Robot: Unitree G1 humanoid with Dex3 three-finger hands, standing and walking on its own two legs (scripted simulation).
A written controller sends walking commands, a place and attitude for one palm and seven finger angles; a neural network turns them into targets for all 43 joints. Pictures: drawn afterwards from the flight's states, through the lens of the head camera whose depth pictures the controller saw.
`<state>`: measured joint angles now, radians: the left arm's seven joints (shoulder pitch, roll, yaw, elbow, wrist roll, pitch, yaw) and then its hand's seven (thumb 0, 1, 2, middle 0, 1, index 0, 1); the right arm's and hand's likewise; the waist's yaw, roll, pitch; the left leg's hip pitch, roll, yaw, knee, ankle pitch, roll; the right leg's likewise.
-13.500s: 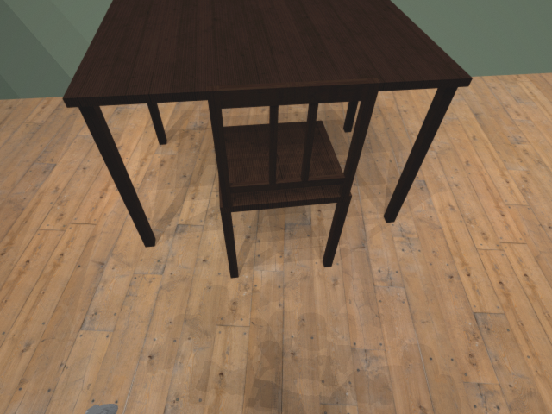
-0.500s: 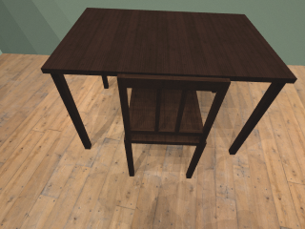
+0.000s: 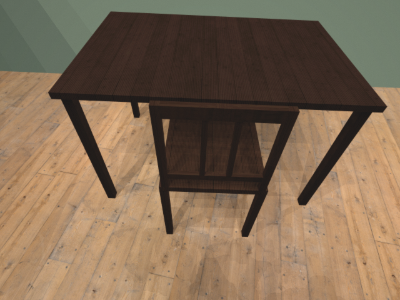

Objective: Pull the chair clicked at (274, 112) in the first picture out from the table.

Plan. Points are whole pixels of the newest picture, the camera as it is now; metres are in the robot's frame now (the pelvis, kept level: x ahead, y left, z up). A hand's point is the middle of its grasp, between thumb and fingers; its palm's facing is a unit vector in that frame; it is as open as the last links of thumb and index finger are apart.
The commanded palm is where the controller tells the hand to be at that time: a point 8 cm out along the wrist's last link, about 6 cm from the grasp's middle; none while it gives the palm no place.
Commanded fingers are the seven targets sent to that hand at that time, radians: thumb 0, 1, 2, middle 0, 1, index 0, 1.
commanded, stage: shuffle to correct the standing spot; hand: left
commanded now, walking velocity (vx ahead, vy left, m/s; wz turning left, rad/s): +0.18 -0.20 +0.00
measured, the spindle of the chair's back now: (203, 149) +0.58 +0.03 -0.11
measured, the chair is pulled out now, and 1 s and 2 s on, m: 0.00 0.00 0.00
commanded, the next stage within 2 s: come to a stop and stand still in 0.80 s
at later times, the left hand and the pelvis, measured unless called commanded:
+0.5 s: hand out of the picture +0.06 +0.08 -0.18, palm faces -0.02 -0.99 -0.15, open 7.2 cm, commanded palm none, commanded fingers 0.00 0.90 0.90 -0.20 -0.30 -0.20 -0.30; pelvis +0.05 -0.10 +0.01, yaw -1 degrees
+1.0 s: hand out of the picture +0.14 -0.06 -0.19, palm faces +0.08 -0.99 -0.10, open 7.3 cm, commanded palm none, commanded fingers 0.00 0.90 0.90 -0.20 -0.30 -0.20 -0.30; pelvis +0.16 -0.21 -0.01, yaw +0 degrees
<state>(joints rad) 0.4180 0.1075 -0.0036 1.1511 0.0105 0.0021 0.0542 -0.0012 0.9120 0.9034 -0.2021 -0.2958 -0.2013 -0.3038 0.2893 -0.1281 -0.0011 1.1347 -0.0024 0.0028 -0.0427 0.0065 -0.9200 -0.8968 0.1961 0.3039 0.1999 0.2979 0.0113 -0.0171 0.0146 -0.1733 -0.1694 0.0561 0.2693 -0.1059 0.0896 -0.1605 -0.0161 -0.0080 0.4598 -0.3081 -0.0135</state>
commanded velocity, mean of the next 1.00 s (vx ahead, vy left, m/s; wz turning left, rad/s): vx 0.13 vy -0.09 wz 0.00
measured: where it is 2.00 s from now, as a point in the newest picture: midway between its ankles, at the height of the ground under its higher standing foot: outside the picture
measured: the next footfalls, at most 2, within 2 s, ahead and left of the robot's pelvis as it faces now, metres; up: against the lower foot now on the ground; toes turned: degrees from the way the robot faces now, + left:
right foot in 0.64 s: +0.18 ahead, -0.30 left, +0.00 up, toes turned -4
left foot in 0.98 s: +0.21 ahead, -0.10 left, +0.00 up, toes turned +1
